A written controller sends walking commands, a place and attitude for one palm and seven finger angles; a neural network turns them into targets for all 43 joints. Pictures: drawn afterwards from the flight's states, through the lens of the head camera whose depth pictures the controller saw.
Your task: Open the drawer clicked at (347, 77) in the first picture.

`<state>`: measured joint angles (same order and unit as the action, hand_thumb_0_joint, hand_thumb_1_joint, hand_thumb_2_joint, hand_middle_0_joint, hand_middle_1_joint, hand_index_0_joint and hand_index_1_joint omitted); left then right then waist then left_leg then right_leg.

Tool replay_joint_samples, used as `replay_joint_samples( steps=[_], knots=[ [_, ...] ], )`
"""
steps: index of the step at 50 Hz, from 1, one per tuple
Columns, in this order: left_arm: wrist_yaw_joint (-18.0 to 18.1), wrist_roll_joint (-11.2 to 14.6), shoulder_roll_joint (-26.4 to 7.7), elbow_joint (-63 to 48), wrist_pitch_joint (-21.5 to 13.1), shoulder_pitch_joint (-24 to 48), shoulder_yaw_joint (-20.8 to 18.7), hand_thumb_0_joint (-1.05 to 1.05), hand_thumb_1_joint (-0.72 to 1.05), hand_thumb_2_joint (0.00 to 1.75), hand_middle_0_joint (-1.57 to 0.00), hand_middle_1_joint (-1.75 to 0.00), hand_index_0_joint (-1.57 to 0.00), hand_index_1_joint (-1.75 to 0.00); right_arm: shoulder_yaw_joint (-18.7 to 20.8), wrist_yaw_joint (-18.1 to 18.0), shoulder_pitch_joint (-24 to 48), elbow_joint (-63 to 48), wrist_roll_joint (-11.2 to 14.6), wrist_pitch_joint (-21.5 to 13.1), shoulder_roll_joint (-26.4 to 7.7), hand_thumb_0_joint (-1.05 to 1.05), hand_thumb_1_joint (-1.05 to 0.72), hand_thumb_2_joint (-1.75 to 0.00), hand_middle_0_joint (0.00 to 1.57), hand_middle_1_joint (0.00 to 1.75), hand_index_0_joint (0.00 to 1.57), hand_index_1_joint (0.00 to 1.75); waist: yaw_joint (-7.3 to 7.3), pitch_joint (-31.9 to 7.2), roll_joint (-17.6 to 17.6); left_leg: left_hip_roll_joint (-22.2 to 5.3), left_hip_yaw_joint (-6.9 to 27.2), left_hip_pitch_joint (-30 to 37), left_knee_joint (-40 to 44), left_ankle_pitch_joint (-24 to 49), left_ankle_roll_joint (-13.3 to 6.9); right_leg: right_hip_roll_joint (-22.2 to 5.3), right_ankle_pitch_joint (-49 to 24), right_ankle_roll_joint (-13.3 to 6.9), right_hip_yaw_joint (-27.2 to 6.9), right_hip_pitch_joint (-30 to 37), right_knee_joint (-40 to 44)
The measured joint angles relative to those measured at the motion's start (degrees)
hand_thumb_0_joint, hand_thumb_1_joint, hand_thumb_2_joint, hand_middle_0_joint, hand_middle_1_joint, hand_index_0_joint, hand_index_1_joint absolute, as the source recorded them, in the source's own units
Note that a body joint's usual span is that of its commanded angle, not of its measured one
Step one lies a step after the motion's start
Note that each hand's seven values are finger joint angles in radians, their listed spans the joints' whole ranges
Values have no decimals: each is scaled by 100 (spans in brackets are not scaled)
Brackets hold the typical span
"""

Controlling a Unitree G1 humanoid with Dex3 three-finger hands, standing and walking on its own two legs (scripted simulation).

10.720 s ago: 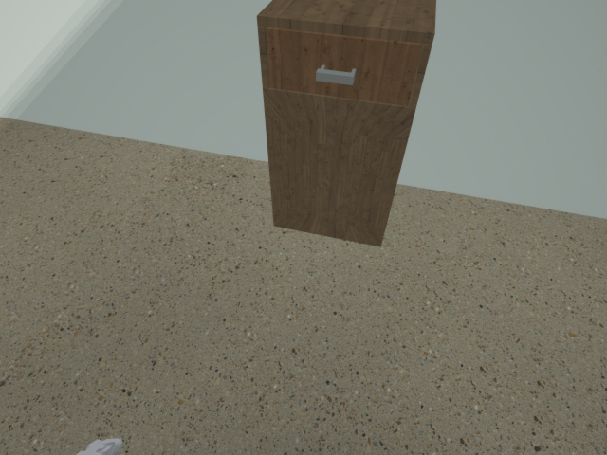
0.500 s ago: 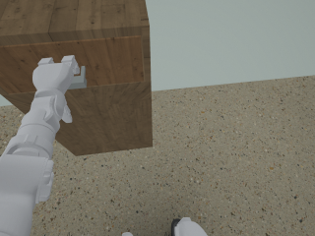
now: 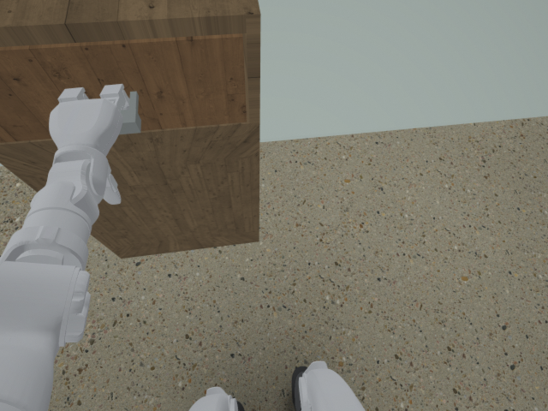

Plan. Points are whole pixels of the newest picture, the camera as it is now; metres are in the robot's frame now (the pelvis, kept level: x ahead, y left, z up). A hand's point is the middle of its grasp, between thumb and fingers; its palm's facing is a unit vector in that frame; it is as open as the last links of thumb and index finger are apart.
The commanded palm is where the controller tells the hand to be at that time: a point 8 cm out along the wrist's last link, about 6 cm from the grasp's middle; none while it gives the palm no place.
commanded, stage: lower the fingers behind the handle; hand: left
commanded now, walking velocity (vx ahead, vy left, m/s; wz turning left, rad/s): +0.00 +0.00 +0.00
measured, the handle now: (102, 112) +0.56 +0.22 +0.04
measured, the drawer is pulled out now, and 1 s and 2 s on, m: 0.00 0.00 0.09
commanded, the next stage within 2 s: close the thumb around the handle in 0.32 s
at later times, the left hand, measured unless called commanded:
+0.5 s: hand (105, 145) +0.52 +0.22 +0.02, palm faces -0.06 -0.03 -1.00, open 13.7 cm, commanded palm +0.50 +0.23 +0.07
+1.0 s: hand (105, 144) +0.52 +0.22 +0.02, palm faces -0.06 -0.03 -1.00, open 6.1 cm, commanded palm +0.50 +0.23 +0.07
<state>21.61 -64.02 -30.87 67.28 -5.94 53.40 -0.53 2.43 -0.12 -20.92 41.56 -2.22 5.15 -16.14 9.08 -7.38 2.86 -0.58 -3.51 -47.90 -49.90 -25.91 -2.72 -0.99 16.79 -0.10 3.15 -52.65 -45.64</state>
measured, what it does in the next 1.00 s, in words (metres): stands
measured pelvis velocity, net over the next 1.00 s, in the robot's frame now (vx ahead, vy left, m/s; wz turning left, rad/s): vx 0.00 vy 0.00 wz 0.00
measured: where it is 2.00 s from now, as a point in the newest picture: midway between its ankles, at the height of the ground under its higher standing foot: outside the picture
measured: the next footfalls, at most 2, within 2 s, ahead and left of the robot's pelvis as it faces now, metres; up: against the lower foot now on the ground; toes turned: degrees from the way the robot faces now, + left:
none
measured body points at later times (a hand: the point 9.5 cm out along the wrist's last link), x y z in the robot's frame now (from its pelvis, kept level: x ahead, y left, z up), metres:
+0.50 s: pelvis +0.00 +0.00 +0.00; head +0.14 +0.00 +0.43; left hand +0.52 +0.22 +0.07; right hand -0.02 -0.28 -0.12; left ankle -0.04 +0.09 -0.69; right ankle +0.04 -0.12 -0.69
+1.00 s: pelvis +0.00 +0.00 +0.00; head +0.14 +0.00 +0.43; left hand +0.52 +0.22 +0.07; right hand -0.01 -0.28 -0.12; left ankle -0.04 +0.09 -0.69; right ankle +0.04 -0.12 -0.69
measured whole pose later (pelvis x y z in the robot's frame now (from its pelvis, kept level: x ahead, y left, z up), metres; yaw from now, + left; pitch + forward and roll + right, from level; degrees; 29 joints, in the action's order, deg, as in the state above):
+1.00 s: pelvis +0.00 +0.00 +0.00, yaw +0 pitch +24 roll -2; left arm 20.6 -63.3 -31.0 67.5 -4.9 54.1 0.0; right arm 1.7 -0.3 -20.3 40.9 -1.8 5.3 -16.1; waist 9.3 -7.1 3.2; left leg -0.5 -3.6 -47.6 -49.7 -26.0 -2.9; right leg -0.9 16.7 0.2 2.9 -52.4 -45.3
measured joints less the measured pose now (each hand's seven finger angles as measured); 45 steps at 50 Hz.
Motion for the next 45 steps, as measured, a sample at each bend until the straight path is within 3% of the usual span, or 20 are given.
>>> replay_joint_samples(
  steps=[9, 26, 33, 45],
  knots=[
    [-124, 59, 12, 170, 220, 165, 64, 0, -48, 30, -32, -120, -32, -120, -65, -2, 29, -41, 33, 2, 44, 0, -91, -90, 20, 30, 20, 30, 64, 24, 42, 12, -3, -12, 2, 21, -18, -9, -34, 17, -6, -1, 24],
    [-123, 51, -30, 82, 54, 137, 12, 0, -45, 31, -33, -120, -32, -121, -75, -13, 12, -51, 25, -4, 10, 0, -91, -90, 20, 30, 20, 30, 35, 7, 24, 5, 11, -63, -54, -14, -15, -1, 2, 12, 1, -51, -30],
    [-156, 86, -46, 41, 75, 87, -8, 0, -23, 41, -32, -121, -34, -123, -68, -18, 56, -92, 35, 13, -9, 0, -91, -90, 20, 30, 20, 30, 43, 23, 18, -8, -5, -6, -5, -1, -12, 18, -22, 12, -17, 0, 24],
    [-116, 88, -34, -29, 40, 7, 6, 0, 37, 67, -34, -127, -38, -130, -69, -23, 66, -79, 41, 27, -1, 0, -91, -90, 20, 30, 20, 30, 11, 32, 19, -8, -27, 47, 26, -12, -19, 24, -14, 23, -43, 39, 43]
  ],
)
